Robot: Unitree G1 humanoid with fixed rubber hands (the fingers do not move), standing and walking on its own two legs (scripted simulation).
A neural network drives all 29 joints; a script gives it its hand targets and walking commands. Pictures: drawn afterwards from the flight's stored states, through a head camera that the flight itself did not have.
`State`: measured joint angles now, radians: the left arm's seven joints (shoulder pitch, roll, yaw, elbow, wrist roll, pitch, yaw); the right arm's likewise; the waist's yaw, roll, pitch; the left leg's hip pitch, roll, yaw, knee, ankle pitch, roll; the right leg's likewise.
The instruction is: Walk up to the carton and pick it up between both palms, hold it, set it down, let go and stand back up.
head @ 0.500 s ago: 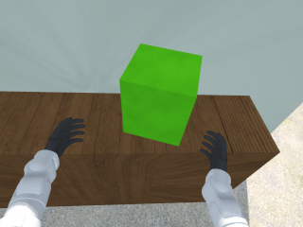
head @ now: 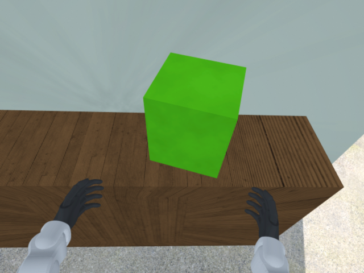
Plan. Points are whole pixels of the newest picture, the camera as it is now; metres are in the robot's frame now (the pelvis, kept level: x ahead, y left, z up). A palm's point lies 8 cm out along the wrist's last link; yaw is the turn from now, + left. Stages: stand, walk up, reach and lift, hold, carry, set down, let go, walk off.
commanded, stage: set down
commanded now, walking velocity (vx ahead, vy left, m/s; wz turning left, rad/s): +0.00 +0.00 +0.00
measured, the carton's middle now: (194, 117) +0.52 +0.00 +0.02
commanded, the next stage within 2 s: let go in 0.90 s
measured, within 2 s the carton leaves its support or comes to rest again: neither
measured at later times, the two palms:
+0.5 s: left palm (84, 241) +0.19 +0.23 -0.05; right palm (288, 254) +0.19 -0.21 -0.05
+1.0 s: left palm (93, 258) +0.16 +0.21 -0.07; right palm (300, 268) +0.17 -0.24 -0.07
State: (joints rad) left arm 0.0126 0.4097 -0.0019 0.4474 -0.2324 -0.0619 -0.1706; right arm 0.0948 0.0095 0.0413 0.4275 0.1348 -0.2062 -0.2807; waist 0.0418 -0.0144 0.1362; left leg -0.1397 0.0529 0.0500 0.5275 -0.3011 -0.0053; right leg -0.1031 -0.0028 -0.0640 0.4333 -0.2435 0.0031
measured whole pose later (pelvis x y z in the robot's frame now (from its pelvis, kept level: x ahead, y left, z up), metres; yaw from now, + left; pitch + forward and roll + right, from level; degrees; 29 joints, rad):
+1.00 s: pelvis +0.00 -0.02 +0.01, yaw -1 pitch -5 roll +0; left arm 0.17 0.21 0.01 0.54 -0.01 0.11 -0.01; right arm 0.14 -0.15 -0.03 0.72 -0.02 -0.18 0.00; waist 0.02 -0.01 0.09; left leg -0.06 0.06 0.07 0.37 -0.23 -0.03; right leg -0.07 0.01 -0.05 0.37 -0.22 -0.02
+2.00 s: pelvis -0.02 +0.00 +0.00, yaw +1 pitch -3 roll +0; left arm 0.37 0.26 0.01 0.68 0.01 -0.04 0.00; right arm 0.32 -0.25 -0.02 0.76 -0.02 -0.03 0.02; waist 0.01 0.01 0.00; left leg -0.21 0.02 0.05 0.49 -0.23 0.01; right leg -0.21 -0.04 -0.06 0.48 -0.23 0.01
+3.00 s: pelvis -0.02 -0.03 +0.00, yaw +2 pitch -2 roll +0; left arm 0.39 0.26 0.00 0.77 0.01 -0.03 0.01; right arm 0.34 -0.25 0.00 0.83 -0.01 -0.01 0.00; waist 0.00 0.02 0.02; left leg -0.21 0.04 0.01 0.48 -0.23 -0.03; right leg -0.21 -0.02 -0.10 0.49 -0.25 -0.02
